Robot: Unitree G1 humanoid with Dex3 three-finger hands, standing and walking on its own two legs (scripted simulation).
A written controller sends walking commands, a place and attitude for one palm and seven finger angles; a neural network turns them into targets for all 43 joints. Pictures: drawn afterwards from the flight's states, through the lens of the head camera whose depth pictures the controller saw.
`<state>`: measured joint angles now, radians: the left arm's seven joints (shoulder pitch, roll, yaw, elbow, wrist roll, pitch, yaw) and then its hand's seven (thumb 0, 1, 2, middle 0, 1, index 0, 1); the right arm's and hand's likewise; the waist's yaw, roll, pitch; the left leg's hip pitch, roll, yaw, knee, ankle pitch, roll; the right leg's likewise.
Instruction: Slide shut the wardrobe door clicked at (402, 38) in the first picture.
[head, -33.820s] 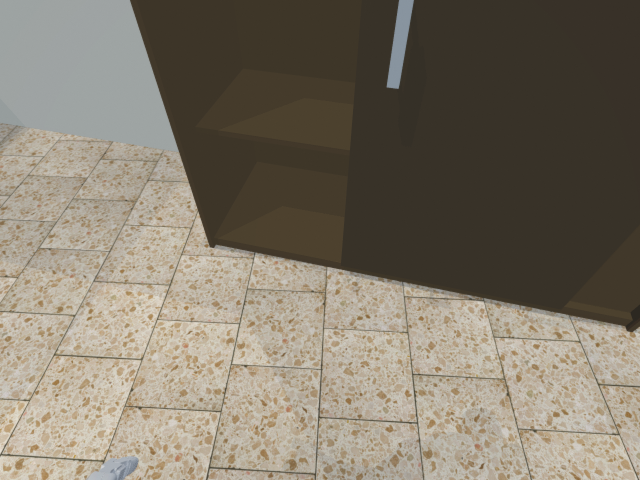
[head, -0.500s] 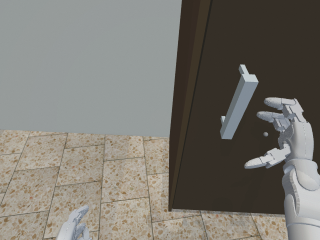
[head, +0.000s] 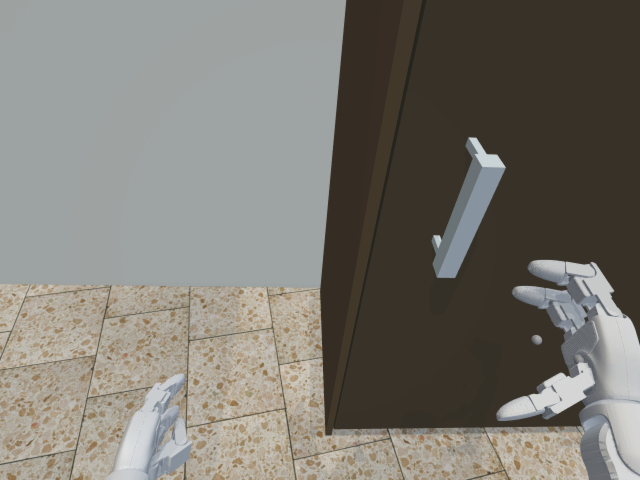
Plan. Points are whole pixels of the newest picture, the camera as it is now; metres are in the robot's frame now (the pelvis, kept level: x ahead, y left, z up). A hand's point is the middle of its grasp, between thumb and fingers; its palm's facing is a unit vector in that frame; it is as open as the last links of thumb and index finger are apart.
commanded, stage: slip the hand off the handle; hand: right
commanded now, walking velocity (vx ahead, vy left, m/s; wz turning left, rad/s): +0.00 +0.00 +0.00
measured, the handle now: (458, 211) +0.42 -0.18 +0.16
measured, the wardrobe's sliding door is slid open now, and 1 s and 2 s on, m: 0.00 0.00 0.00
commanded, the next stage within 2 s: draw the hand back to the body in 0.02 s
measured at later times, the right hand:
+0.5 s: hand (572, 343) +0.22 -0.24 +0.15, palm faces +0.11 +0.99 -0.06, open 14.6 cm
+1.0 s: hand (603, 347) +0.22 -0.27 +0.16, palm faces +0.41 +0.85 -0.35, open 12.2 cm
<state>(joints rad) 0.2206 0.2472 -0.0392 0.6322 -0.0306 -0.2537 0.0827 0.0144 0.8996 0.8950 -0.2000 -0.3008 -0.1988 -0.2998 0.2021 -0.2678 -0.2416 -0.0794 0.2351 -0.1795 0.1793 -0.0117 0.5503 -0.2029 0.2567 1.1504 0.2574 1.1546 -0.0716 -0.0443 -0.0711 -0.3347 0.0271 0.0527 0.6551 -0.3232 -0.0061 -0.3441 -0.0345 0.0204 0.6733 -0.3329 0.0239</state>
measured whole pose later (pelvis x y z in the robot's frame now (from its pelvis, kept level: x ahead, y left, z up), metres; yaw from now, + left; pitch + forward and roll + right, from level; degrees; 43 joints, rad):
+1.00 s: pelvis +0.02 -0.02 +0.01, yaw +0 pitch -3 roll +0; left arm 0.24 0.22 -0.04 0.67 0.00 -0.21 0.08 0.02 0.90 0.89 -0.20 -0.30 -0.20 -0.30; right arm 0.43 -0.32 -0.27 -0.36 0.07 -0.07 -0.09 -0.01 0.02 -0.46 0.24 0.84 0.24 0.85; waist -0.08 -0.05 -0.01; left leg -0.17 0.05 0.03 0.53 -0.29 -0.04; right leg -0.18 -0.01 0.00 0.56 -0.32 0.00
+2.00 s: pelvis +0.01 -0.02 +0.02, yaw +1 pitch -2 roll +1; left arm 0.17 0.23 -0.02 0.64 0.01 -0.09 0.07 0.01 0.90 0.89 -0.20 -0.30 -0.20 -0.30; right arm 0.39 -0.39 -0.43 -0.37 0.05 -0.17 -0.11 0.02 -0.89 -0.90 0.21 0.30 0.21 0.31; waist -0.05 -0.04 0.02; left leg -0.17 0.03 0.03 0.43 -0.22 -0.03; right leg -0.20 -0.03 -0.01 0.50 -0.27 0.00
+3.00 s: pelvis -0.12 -0.05 +0.01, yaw +3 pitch +1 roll +3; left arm 0.12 0.20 0.00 0.59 0.00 -0.10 0.08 0.01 0.90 0.89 -0.20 -0.30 -0.20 -0.30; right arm 0.52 -0.46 -0.42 -0.53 0.04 -0.26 -0.10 0.01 -0.89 -0.90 0.22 0.30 0.22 0.31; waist -0.01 -0.01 0.06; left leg -0.27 -0.06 -0.02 0.53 -0.29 -0.01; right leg -0.48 -0.04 -0.03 0.52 -0.06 -0.04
